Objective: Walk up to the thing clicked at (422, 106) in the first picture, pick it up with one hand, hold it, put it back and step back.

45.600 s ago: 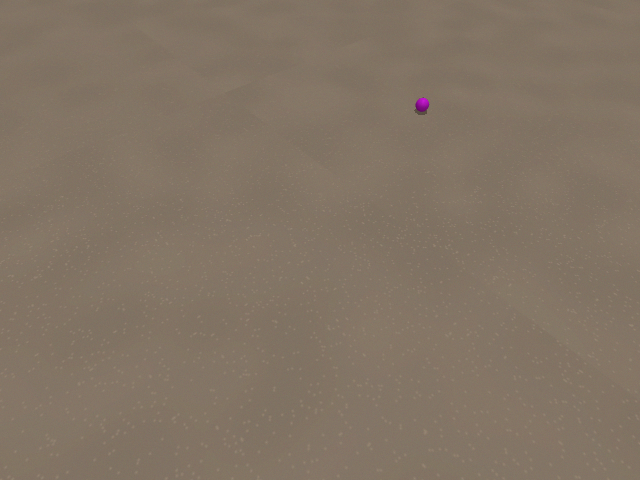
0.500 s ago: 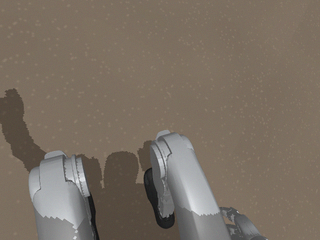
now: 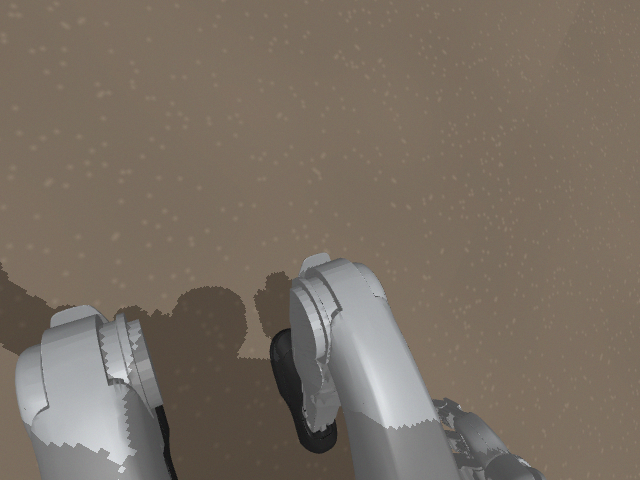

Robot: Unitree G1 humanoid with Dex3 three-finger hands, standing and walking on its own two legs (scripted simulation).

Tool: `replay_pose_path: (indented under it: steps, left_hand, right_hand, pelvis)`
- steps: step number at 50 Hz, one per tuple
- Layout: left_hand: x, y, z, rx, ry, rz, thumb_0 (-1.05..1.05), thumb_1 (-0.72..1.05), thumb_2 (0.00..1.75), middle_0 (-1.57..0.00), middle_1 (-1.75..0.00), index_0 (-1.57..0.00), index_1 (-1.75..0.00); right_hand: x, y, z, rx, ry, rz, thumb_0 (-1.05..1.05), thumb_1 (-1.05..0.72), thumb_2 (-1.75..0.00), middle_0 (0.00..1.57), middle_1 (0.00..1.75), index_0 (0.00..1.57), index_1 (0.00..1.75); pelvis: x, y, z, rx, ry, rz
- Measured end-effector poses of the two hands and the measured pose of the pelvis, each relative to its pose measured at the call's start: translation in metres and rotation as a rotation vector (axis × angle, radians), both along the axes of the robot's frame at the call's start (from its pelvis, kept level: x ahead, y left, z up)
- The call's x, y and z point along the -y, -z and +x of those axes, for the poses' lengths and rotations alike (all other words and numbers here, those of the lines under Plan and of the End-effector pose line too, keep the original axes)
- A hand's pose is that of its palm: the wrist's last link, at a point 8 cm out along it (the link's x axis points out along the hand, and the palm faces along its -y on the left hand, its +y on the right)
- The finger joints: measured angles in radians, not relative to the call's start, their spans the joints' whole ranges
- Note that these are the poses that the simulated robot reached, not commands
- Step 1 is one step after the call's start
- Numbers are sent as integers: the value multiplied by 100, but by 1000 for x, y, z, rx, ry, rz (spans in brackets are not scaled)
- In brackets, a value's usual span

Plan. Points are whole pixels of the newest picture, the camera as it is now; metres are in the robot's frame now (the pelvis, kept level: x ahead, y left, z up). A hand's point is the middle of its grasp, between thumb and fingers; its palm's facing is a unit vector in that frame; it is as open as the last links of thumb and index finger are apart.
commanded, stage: rest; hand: left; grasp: from above
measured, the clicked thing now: out of the picture +0.45 +0.38 -0.23
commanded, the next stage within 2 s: open in 1.18 s
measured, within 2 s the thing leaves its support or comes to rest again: rests again in 1.28 s
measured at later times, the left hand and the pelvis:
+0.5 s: hand out of the picture +0.44 +0.36 -0.23, palm faces -0.45 -0.14 -0.88, open 8.5 cm; pelvis +0.00 +0.00 +0.00, yaw -2 degrees
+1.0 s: hand out of the picture +0.44 +0.36 -0.24, palm faces -0.45 -0.15 -0.88, open 8.5 cm; pelvis +0.00 +0.00 -0.01, yaw -3 degrees
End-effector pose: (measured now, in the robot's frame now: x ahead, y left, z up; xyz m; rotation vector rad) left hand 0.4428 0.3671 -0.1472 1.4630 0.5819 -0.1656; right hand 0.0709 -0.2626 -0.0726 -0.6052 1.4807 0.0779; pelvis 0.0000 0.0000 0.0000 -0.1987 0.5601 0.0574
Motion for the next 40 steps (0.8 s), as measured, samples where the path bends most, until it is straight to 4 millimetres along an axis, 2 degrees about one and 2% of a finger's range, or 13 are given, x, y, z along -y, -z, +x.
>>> replay_pose_path:
  steps: [9, 19, 40]
  left_hand:
    - [4, 15, 3, -13, -14, -9, -1, 8, 48, -57, -70, -82, -73]
    - [8, 26, 2, -11, -6, -17, -1, 8, 48, -57, -69, -83, -73]
    - [7, 35, 1, -2, -23, -14, -1, 8, 49, -57, -68, -82, -74]
  right_hand:
    - [-6, -3, -3, -8, -13, 9, 0, -90, -90, 20, 30, 21, 30]
    - [-3, -8, -3, -3, -46, -3, 0, -90, -90, 20, 30, 21, 30]
    - [-10, -10, 2, 12, -106, 13, 0, -90, -90, 20, 30, 21, 30]
  pelvis:
    - [-1, 1, 1, 5, 5, -10]
    - [-1, 3, 0, 26, 13, -19]
    - [-2, 5, -2, 50, 24, -33]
